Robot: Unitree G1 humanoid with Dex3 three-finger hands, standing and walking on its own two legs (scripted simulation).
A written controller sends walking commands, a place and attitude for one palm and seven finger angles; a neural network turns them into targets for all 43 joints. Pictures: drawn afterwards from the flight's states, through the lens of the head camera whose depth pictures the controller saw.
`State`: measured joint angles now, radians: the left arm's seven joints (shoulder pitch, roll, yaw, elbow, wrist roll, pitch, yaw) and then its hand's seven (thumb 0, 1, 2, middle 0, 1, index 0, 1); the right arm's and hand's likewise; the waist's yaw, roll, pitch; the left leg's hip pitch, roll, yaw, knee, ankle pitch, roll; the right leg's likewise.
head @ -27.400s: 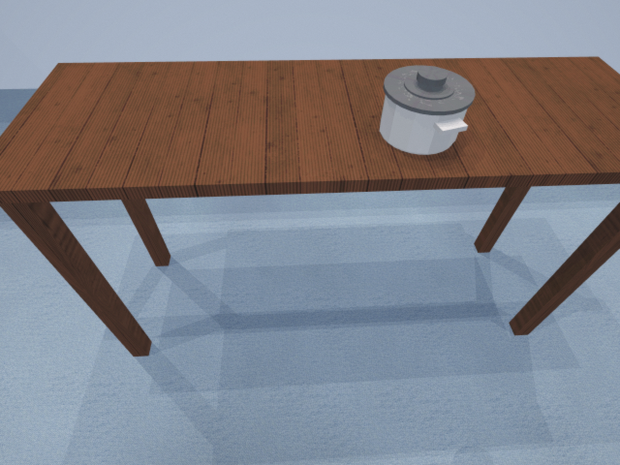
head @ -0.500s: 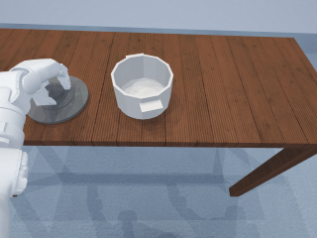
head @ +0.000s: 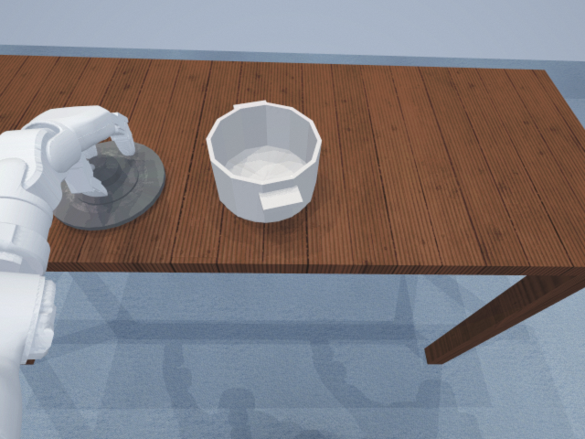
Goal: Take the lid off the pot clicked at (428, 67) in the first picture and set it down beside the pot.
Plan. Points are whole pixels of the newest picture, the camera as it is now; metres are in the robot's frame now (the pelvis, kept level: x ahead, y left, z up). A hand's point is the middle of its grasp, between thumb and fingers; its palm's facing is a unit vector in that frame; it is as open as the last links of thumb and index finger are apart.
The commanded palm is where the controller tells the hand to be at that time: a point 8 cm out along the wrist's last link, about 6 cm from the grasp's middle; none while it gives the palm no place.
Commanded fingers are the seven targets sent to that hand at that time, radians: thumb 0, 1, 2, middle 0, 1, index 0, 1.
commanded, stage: open the fingers wide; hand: left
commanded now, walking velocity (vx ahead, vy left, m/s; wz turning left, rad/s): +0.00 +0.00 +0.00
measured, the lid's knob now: (101, 171) +0.48 +0.27 +0.06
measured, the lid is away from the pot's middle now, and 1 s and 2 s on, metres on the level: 0.24 0.24 0.24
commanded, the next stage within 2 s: raise the empty hand in 0.32 s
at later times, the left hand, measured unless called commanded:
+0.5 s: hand (95, 163) +0.47 +0.26 +0.10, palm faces -0.40 -0.05 -0.91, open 11.0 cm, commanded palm +0.47 +0.25 +0.16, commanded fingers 0.00 -0.08 0.78 -0.41 -0.75 -0.41 -0.75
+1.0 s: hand (69, 130) +0.47 +0.26 +0.15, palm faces -0.34 -0.05 -0.94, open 11.0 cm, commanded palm +0.47 +0.26 +0.22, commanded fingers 0.00 -0.08 0.78 -0.41 -0.75 -0.41 -0.75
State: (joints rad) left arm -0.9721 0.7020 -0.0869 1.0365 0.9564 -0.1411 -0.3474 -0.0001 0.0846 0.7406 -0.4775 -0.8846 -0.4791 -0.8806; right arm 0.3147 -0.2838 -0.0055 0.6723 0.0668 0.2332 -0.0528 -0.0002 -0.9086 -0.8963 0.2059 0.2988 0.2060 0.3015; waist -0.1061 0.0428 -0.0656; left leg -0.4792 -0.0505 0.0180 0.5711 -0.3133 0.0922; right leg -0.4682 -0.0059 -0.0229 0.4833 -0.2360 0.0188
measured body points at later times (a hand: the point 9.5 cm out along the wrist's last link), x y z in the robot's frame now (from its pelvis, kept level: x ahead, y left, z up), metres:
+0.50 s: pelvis +0.00 +0.00 +0.00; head +0.08 -0.01 +0.45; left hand +0.48 +0.26 +0.15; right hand +0.04 -0.28 -0.13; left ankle -0.03 +0.06 -0.73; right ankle -0.01 -0.15 -0.73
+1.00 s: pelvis +0.00 +0.00 +0.01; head +0.06 -0.01 +0.45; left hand +0.48 +0.26 +0.21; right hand +0.06 -0.28 -0.12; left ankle -0.03 +0.06 -0.73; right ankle -0.01 -0.15 -0.73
